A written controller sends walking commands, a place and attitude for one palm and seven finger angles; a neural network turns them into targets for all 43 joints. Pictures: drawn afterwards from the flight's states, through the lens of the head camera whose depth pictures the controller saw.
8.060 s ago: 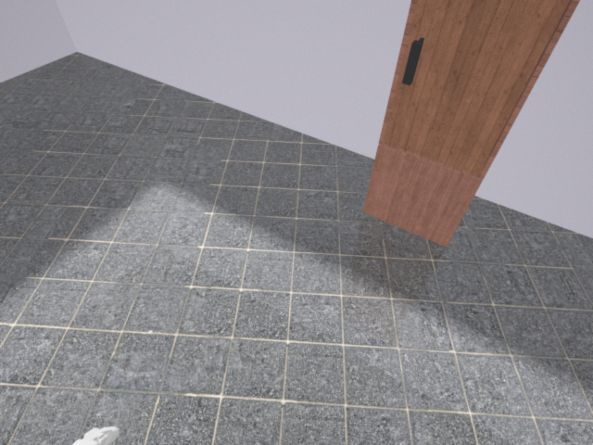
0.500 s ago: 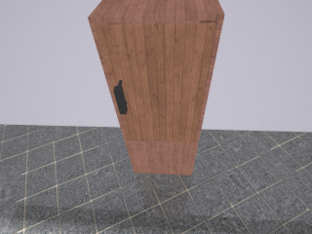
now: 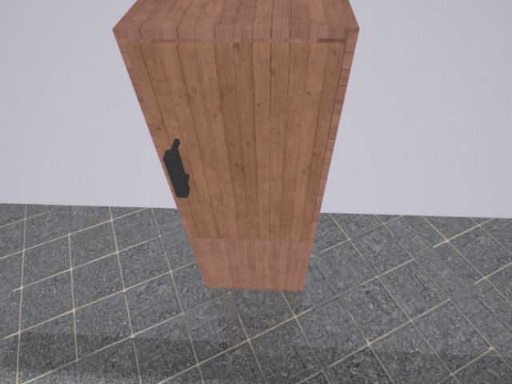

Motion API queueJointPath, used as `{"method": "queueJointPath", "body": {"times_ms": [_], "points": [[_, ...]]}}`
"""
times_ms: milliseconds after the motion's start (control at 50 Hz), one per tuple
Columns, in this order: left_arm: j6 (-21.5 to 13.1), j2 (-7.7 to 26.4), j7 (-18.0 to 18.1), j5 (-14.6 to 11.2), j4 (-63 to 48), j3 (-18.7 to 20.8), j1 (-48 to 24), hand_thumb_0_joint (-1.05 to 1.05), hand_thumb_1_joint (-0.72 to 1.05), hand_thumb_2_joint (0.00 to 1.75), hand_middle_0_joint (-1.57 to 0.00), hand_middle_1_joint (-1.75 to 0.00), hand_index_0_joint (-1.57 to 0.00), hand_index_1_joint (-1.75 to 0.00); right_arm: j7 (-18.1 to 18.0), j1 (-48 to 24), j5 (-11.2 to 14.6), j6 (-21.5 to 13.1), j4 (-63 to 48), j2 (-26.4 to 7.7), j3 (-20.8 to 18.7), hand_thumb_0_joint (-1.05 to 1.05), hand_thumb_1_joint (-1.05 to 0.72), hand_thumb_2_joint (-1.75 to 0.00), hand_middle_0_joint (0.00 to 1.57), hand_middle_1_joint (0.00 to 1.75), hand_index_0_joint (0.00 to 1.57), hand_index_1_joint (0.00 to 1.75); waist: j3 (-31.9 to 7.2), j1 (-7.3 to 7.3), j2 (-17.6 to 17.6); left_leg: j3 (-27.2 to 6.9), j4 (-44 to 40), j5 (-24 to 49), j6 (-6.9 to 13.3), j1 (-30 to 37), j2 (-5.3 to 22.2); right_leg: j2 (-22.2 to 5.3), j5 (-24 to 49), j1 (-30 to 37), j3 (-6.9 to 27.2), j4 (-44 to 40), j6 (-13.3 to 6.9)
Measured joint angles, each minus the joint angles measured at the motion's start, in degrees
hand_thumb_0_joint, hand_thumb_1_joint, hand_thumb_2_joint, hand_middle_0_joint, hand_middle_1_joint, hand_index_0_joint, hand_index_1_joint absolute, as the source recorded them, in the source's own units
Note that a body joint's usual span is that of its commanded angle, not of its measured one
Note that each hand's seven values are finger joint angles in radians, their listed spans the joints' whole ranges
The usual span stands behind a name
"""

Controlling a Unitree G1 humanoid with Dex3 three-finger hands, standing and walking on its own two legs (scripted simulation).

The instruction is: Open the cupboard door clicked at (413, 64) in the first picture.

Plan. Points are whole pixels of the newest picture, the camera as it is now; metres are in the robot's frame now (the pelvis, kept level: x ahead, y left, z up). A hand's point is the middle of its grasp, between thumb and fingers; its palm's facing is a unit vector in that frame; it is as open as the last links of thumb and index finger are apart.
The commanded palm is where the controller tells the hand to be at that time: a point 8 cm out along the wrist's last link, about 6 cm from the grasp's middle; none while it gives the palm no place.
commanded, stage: raise the hand with hooked fingers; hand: left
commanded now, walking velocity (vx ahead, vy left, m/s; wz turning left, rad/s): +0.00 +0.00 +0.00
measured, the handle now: (179, 168) +0.54 +0.20 -0.01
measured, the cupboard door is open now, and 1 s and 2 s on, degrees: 0 0 0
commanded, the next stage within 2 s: none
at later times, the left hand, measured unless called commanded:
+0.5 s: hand out of the picture +0.13 +0.19 -0.06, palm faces +0.00 -1.00 +0.01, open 8.5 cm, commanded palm +0.13 +0.25 -0.05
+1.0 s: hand (96, 349) +0.17 +0.26 -0.03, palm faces +0.06 -1.00 -0.08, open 11.5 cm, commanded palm +0.15 +0.30 -0.02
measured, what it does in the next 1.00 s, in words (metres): lowers itself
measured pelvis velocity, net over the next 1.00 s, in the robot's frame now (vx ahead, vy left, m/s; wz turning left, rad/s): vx -0.06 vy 0.02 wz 0.04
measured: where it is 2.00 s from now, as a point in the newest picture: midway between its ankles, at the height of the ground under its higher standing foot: outside the picture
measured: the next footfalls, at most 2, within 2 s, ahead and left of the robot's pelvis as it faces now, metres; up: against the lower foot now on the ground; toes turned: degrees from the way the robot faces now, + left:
none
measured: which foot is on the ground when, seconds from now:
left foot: down 0.00-1.00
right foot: down 0.00-1.00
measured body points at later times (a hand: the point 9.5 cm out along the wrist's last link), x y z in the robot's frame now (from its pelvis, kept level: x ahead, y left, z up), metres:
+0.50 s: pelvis -0.04 -0.01 -0.07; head +0.01 +0.01 +0.38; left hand +0.12 +0.25 -0.06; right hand +0.23 -0.27 -0.07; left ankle -0.05 +0.11 -0.74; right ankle +0.02 -0.09 -0.74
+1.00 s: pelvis -0.06 +0.02 -0.07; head +0.01 +0.04 +0.37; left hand +0.17 +0.31 -0.02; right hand +0.09 -0.21 -0.16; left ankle -0.06 +0.11 -0.74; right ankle +0.02 -0.09 -0.74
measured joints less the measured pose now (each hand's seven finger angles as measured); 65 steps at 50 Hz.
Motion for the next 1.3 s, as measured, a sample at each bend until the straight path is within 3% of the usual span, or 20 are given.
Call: {"method": "queueJointPath", "body": {"times_ms": [100,120,140,180,240,300,380,440,500,560,640,700,740,820,860,900,960,1060,1160,1300], "points": [[-0.3,0.2,0.5,0.0,-0.4,0.1,-0.6,0.01,0.93,0.90,-0.20,-0.30,-0.20,-0.30,0.1,-1.0,0.2,0.3,-0.2,-0.2,-0.3,0.00,-0.90,-0.90,0.19,0.30,0.20,0.30,-0.1,0.09,0.1,-0.2,1.4,-0.7,-0.5,-0.4,0.8,0.6,-0.5,0.4,-0.5,0.0,-0.3],[2.5,0.2,0.3,-2.4,-8.9,1.0,1.9,0.01,0.93,0.90,-0.20,-0.30,-0.21,-0.30,0.0,-0.4,0.9,-0.2,-2.5,-0.5,-0.1,0.00,-0.91,-0.90,0.19,0.30,0.20,0.30,-0.2,0.20,0.0,-0.5,2.2,-1.3,-0.3,-1.1,0.9,0.8,-0.6,-0.2,-0.5,0.4,-0.3],[2.7,0.1,0.5,-3.8,-18.9,1.7,5.0,0.02,0.93,0.90,-0.20,-0.30,-0.21,-0.30,-1.0,0.7,1.1,-2.3,-4.9,-1.1,0.0,0.01,-0.91,-0.90,0.20,0.30,0.20,0.30,-0.4,0.57,-0.2,-0.6,2.2,-1.7,-0.3,-1.3,0.8,0.8,-0.8,-0.7,-0.5,1.0,-0.4],[-0.3,-0.1,2.2,-6.1,-33.8,1.9,8.1,0.02,0.91,0.90,-0.20,-0.31,-0.21,-0.31,-2.4,2.0,1.9,-7.3,-8.1,-3.0,-0.6,0.02,-0.92,-0.89,0.20,0.30,0.20,0.30,-1.9,0.93,0.1,-1.1,2.7,-1.6,-0.6,-2.1,0.5,0.3,-1.3,-1.4,-0.8,1.7,-0.4],[-5.2,-0.3,1.2,-8.9,-45.6,3.8,5.7,0.02,0.88,0.88,-0.21,-0.33,-0.21,-0.33,-2.5,0.2,2.1,-11.2,-13.7,-5.9,-2.1,0.02,-0.92,-0.89,0.20,0.30,0.20,0.30,-4.2,-0.51,0.6,-2.5,5.7,-2.1,-0.2,-6.0,-0.2,-0.7,-2.2,-4.4,-2.2,3.9,-0.1],[-14.6,1.2,-4.6,-11.3,-48.8,8.1,1.8,0.01,0.83,0.86,-0.21,-0.36,-0.21,-0.36,-1.4,-3.8,1.8,-13.0,-20.1,-7.1,-3.7,0.02,-0.92,-0.89,0.20,0.30,0.20,0.30,-6.8,-1.00,-1.1,-2.1,11.2,-3.8,-0.4,-12.8,-0.2,-1.0,-3.6,-11.3,-1.9,9.3,-0.3],[-28.0,2.8,-16.9,-14.9,-50.3,11.4,3.2,0.01,0.75,0.83,-0.21,-0.40,-0.21,-0.40,1.3,-8.7,1.7,-14.2,-28.8,-8.1,-5.3,0.01,-0.91,-0.90,0.19,0.30,0.20,0.30,-8.6,-0.80,-4.1,-1.5,20.7,-7.5,-0.9,-21.9,0.3,-0.8,-6.3,-20.7,-1.2,18.1,-0.9],[-32.3,3.5,-25.0,-16.1,-49.5,11.4,7.0,0.00,0.69,0.81,-0.21,-0.44,-0.22,-0.45,2.1,-10.8,2.2,-14.2,-34.2,-10.0,-6.0,0.01,-0.91,-0.90,0.19,0.30,0.19,0.30,-9.3,0.07,-4.8,-1.9,28.0,-10.2,-0.9,-28.3,0.4,-1.1,-8.5,-26.7,-1.5,24.4,-1.0],[-31.2,3.8,-28.0,-17.5,-49.1,11.4,9.2,0.01,0.62,0.78,-0.22,-0.49,-0.23,-0.49,1.6,-11.3,2.4,-13.9,-38.1,-11.1,-6.3,0.01,-0.91,-0.90,0.19,0.30,0.19,0.30,-9.2,1.64,-5.2,-2.9,34.5,-11.6,-0.4,-34.3,0.2,-1.6,-10.4,-31.9,-2.4,29.9,-1.0],[-30.5,3.5,-26.3,-18.3,-50.9,12.1,9.1,0.01,0.54,0.75,-0.23,-0.53,-0.23,-0.53,0.8,-11.2,2.1,-14.0,-39.3,-10.5,-5.4,0.01,-0.90,-0.90,0.19,0.30,0.19,0.30,-8.3,2.97,-5.1,-4.4,40.2,-14.3,-0.3,-39.0,0.3,-1.9,-11.6,-35.4,-3.9,33.8,-1.2],[-30.2,4.5,-23.6,-17.1,-58.5,11.4,6.3,0.01,0.45,0.71,-0.23,-0.59,-0.24,-0.59,0.4,-10.5,1.4,-13.6,-37.2,-7.7,-2.0,0.01,-0.90,-0.90,0.19,0.30,0.19,0.30,-7.3,3.70,-4.0,-6.1,45.1,-15.7,-0.2,-42.6,0.5,-1.9,-12.2,-37.6,-5.6,36.6,-1.2],[-27.5,6.3,-24.2,-15.8,-61.7,10.0,1.7,0.01,0.38,0.68,-0.24,-0.64,-0.24,-0.64,0.4,-9.4,1.4,-12.6,-34.8,-5.1,1.0,0.01,-0.90,-0.90,0.19,0.30,0.20,0.30,-6.9,2.99,-2.0,-6.7,46.3,-15.8,0.2,-43.5,0.6,-1.9,-11.7,-37.7,-6.2,36.6,-0.8],[-23.7,7.7,-25.0,-15.4,-61.7,9.8,-1.2,0.01,0.33,0.66,-0.24,-0.67,-0.24,-0.67,0.5,-8.2,1.9,-11.6,-33.6,-3.3,2.4,0.01,-0.90,-0.90,0.20,0.30,0.20,0.30,-6.9,2.00,-1.0,-6.3,45.7,-15.2,0.6,-43.4,0.6,-1.9,-10.9,-37.6,-5.9,35.7,-0.4],[-14.6,8.9,-25.1,-16.9,-59.0,11.4,-3.0,0.01,0.24,0.62,-0.25,-0.73,-0.25,-0.73,0.2,-4.4,2.8,-9.1,-33.3,-1.4,3.9,0.01,-0.90,-0.89,0.20,0.30,0.20,0.30,-7.2,-0.23,-0.1,-4.3,41.6,-13.2,1.3,-41.4,0.3,-1.9,-8.8,-36.4,-4.0,32.2,0.4],[-12.1,8.8,-23.8,-18.0,-58.3,12.9,-2.0,0.01,0.20,0.60,-0.25,-0.76,-0.26,-0.76,0.0,-2.3,2.9,-8.8,-33.6,-1.7,3.9,0.01,-0.90,-0.89,0.20,0.30,0.20,0.30,-7.5,-1.00,-0.2,-3.4,39.3,-12.2,1.6,-40.3,0.1,-1.9,-7.9,-35.7,-3.0,30.4,0.8],[-12.2,8.6,-22.2,-18.4,-58.4,14.3,-0.4,0.01,0.15,0.58,-0.26,-0.79,-0.26,-0.79,-0.2,-0.5,2.7,-9.1,-33.9,-2.5,3.3,0.01,-0.89,-0.89,0.20,0.30,0.20,0.30,-7.7,-1.27,-0.5,-2.8,37.7,-11.6,1.8,-39.4,0.0,-1.9,-7.2,-35.0,-2.4,29.0,1.0],[-15.6,8.5,-20.2,-18.2,-59.1,15.6,1.6,0.01,0.08,0.55,-0.26,-0.83,-0.26,-0.83,-0.3,1.3,2.3,-10.2,-33.9,-4.6,2.0,0.01,-0.89,-0.89,0.20,0.30,0.20,0.30,-8.1,-1.11,-0.9,-2.7,36.9,-11.3,2.2,-39.0,-0.3,-2.1,-7.0,-34.6,-2.3,28.2,1.3],[-20.9,9.5,-21.5,-17.7,-57.7,15.8,0.6,0.00,-0.04,0.50,-0.27,-0.91,-0.27,-0.91,-0.7,0.8,2.3,-11.8,-32.8,-8.5,0.3,0.01,-0.90,-0.90,0.20,0.30,0.20,0.30,-8.1,-0.62,-1.2,-3.6,38.4,-12.1,2.5,-39.8,-0.7,-2.5,-7.9,-34.7,-3.0,29.2,1.6],[-18.9,11.0,-24.9,-17.7,-55.1,15.6,-2.3,0.00,-0.15,0.45,-0.28,-0.98,-0.28,-0.98,-1.6,-2.0,3.0,-12.4,-33.2,-9.6,-0.3,0.01,-0.90,-0.90,0.20,0.30,0.20,0.30,-7.5,-0.69,-1.5,-4.1,38.3,-12.6,2.5,-38.5,-0.5,-2.3,-8.1,-33.1,-3.5,28.6,1.7],[-17.0,12.7,-25.6,-19.5,-54.4,18.2,-4.4,0.00,-0.32,0.38,-0.29,-1.09,-0.29,-1.09,-1.5,-3.6,2.9,-12.5,-35.5,-7.9,0.8,0.01,-0.90,-0.90,0.20,0.30,0.20,0.30,-7.7,-0.29,-1.7,-4.5,35.2,-12.1,2.2,-34.8,-0.2,-1.7,-7.6,-29.2,-3.7,25.3,1.6]]}}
